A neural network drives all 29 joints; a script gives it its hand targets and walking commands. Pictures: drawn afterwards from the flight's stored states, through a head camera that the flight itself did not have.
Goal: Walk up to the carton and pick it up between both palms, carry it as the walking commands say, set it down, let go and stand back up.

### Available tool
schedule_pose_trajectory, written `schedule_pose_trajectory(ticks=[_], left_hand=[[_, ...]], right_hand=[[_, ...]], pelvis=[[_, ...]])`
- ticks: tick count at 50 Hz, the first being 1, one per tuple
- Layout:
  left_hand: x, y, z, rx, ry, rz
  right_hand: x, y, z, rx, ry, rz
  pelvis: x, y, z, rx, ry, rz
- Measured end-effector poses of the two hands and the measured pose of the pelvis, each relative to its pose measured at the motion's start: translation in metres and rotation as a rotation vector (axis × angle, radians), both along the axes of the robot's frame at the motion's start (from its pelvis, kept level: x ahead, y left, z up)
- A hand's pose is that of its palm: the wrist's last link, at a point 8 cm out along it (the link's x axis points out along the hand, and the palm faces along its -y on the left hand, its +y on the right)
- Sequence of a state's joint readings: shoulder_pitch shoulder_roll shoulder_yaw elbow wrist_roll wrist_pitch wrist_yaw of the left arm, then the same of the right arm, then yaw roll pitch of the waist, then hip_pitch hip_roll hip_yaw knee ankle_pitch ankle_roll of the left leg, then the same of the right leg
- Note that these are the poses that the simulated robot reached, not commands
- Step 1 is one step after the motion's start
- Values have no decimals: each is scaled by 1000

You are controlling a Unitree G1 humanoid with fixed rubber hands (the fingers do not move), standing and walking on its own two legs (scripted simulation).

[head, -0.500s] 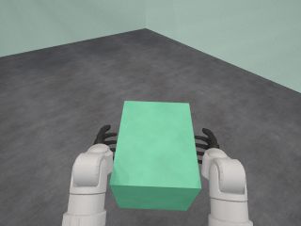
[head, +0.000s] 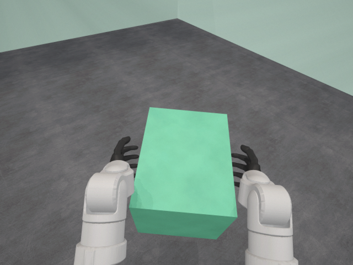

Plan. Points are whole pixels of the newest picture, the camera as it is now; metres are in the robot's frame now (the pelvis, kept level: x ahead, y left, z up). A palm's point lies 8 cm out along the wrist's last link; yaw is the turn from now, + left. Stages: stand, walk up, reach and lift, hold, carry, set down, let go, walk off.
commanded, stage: carry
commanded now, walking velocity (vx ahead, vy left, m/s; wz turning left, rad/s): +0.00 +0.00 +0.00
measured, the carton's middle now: (182, 172) +0.34 +0.00 +0.03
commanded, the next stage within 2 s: none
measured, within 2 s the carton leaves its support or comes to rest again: neither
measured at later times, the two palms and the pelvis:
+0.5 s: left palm (137, 171) +0.30 +0.11 +0.08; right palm (261, 178) +0.30 -0.17 +0.08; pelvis +0.01 -0.03 +0.00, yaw +0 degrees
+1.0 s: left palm (140, 169) +0.32 +0.10 +0.06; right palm (259, 175) +0.32 -0.18 +0.06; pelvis +0.03 -0.04 +0.00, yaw +0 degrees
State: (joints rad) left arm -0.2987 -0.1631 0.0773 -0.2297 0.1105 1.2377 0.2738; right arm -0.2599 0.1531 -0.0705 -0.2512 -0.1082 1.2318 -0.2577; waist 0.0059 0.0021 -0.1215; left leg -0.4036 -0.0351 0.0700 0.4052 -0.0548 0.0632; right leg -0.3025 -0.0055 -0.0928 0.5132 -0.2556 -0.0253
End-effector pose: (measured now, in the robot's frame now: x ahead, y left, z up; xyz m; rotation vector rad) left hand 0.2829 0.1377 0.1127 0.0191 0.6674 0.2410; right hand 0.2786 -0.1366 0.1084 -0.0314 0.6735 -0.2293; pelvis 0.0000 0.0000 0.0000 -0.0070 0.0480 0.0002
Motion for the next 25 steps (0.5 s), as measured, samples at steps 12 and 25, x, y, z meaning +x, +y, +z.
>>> schedule_pose_trajectory(ticks=[12,25], left_hand=[[4,-20,-15,-1,25,-15],[21,-31,-32,-14,8,-15]], right_hand=[[1,-22,-15,18,25,0],[23,-35,-29,29,3,17]], pelvis=[[1,-19,-3,5,-10,3],[14,-33,-4,9,-13,8]])
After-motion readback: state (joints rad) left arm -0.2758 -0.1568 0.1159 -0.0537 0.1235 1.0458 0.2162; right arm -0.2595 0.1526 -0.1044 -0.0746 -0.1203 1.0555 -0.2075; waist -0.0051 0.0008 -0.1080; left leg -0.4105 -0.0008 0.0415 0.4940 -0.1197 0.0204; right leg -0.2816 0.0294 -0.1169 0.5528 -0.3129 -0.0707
